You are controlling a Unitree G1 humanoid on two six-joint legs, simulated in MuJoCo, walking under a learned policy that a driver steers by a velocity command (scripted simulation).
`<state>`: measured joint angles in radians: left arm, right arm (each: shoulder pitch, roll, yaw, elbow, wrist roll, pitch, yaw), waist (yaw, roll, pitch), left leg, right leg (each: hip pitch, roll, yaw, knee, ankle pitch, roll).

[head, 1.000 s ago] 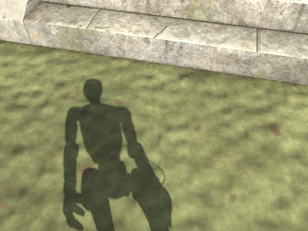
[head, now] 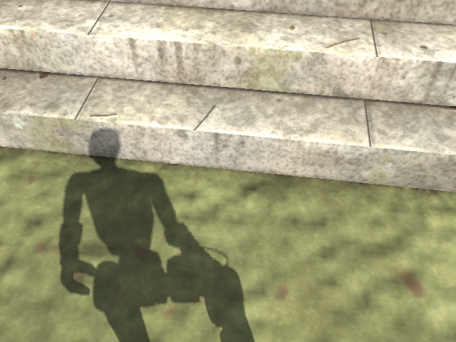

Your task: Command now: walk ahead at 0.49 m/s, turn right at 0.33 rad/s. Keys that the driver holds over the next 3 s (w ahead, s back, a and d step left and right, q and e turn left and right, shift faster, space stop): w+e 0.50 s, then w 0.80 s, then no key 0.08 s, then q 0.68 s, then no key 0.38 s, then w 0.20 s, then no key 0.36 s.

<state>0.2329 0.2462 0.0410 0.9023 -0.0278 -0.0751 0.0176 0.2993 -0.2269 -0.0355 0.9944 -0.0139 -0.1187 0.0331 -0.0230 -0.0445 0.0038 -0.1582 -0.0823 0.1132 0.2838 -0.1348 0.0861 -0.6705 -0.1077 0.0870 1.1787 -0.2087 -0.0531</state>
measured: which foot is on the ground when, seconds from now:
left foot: down 0.00-0.32, up 0.34-0.82, down 0.84-1.00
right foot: up 0.00-0.32, down 0.34-0.86, up 0.88-1.00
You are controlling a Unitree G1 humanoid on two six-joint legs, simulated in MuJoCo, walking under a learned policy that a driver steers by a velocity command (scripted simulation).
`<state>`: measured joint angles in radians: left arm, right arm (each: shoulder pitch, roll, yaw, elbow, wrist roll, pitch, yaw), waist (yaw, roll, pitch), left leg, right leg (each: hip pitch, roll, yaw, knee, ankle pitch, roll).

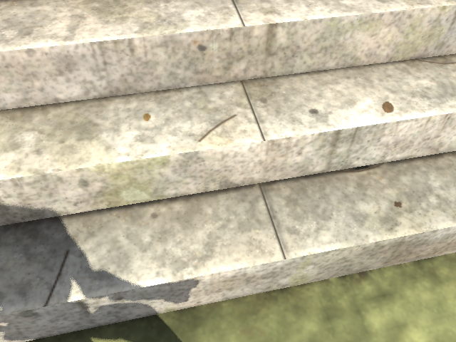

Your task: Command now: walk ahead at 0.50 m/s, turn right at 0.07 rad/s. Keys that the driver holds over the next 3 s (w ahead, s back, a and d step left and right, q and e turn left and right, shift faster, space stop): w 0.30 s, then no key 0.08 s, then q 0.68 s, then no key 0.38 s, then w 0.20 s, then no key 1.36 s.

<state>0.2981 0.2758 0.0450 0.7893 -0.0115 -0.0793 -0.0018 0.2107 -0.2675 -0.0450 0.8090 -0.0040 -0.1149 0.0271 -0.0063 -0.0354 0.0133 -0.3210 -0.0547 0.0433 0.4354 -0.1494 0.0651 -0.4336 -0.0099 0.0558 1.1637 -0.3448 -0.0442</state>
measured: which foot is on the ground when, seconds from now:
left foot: down 0.00-0.40, up 0.42-0.86, down 0.88-1.00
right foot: up 0.00-0.36, down 0.38-0.88, up 0.90-1.00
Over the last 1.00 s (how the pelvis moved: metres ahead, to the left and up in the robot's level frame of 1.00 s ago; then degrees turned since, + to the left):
0.57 -0.13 -0.01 -21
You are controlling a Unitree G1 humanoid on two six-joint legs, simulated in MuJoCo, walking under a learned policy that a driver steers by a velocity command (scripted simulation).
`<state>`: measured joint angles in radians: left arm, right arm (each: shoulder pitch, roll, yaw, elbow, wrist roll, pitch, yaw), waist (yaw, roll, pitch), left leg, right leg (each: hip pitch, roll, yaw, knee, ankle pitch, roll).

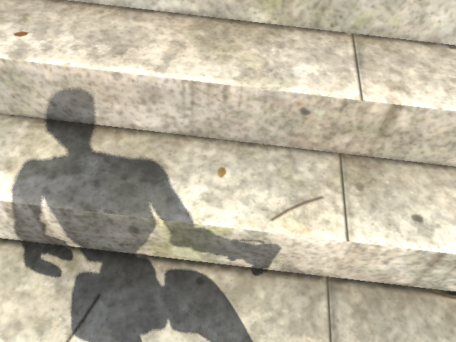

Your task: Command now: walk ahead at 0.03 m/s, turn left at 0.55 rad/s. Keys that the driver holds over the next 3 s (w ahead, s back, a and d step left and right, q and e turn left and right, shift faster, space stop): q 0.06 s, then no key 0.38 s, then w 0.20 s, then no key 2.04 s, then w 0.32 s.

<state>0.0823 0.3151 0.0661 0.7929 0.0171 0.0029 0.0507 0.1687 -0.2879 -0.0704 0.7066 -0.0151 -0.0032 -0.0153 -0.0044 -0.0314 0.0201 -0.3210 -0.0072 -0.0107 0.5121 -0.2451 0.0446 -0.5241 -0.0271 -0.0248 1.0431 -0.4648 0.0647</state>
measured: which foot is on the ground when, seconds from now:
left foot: down 0.00-1.00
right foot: up 0.00-0.34, down 0.36-1.00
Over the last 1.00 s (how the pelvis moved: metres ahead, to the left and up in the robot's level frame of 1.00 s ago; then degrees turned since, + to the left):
0.28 0.00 0.00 18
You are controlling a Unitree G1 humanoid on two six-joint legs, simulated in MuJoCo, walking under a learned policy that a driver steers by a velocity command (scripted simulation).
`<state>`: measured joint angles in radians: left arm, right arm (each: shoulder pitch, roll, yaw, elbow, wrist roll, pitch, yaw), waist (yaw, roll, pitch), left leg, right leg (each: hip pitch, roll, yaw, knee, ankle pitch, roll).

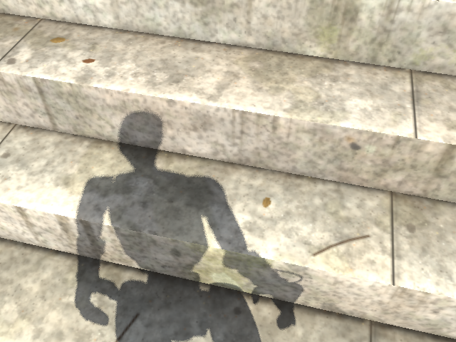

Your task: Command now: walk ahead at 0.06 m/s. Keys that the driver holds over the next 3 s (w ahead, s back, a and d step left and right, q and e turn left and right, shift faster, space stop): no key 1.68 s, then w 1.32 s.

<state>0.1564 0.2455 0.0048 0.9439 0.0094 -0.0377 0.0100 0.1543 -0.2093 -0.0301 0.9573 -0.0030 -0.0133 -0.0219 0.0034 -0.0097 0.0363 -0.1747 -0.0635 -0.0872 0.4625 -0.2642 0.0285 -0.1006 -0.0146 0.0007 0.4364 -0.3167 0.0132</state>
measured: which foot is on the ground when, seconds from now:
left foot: down 0.00-1.00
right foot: down 0.00-1.00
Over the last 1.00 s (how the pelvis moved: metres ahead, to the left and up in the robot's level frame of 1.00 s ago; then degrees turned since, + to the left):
0.04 -0.01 0.00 8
